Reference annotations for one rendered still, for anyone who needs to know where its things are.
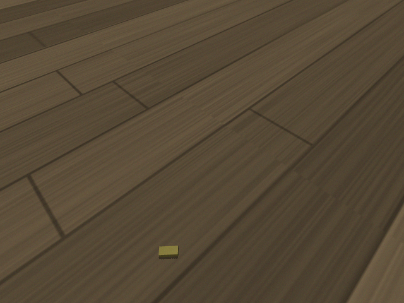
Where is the small box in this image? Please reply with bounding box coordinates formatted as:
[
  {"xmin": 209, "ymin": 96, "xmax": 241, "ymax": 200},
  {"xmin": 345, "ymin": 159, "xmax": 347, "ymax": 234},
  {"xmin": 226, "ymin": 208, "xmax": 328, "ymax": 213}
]
[{"xmin": 158, "ymin": 246, "xmax": 179, "ymax": 257}]

